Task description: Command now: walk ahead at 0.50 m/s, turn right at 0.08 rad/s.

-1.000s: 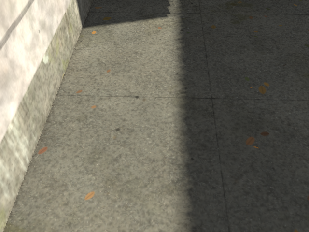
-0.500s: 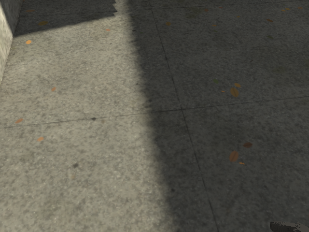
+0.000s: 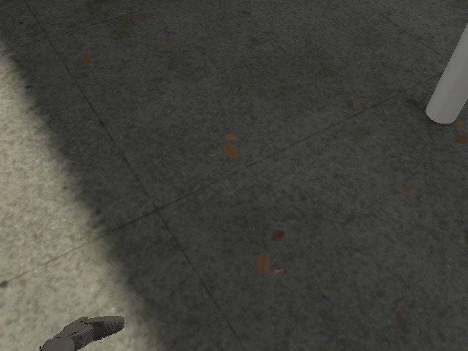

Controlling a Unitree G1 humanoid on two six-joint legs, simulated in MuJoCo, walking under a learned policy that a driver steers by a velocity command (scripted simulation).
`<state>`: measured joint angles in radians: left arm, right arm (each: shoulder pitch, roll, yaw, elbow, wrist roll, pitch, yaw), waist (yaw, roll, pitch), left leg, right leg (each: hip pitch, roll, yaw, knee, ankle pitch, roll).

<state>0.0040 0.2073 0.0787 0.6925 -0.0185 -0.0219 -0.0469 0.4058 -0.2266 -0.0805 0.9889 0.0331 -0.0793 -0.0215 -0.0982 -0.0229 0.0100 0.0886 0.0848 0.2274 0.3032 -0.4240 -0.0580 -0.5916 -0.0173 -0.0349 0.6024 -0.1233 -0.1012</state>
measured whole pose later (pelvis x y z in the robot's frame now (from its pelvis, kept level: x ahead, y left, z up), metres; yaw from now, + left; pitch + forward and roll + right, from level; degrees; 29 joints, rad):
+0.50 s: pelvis +0.29 +0.01 +0.00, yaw +13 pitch +2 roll -2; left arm 0.31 0.23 0.08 0.94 -0.01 -0.08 0.02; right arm 0.03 -0.23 -0.06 0.80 0.02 -0.05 0.05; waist 0.06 0.04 0.02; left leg -0.67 0.07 0.04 0.65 0.01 0.09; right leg 0.12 0.02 -0.26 0.24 -0.39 0.01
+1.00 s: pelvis +0.58 +0.09 +0.01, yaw +31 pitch +3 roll +0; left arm -0.02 0.26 0.05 0.72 -0.01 -0.11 -0.01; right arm 0.34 -0.28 -0.08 0.75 0.02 -0.05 -0.01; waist -0.09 -0.03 0.01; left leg -0.13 -0.11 -0.20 0.47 -0.38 0.07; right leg -0.53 0.00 0.08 0.49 -0.02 0.03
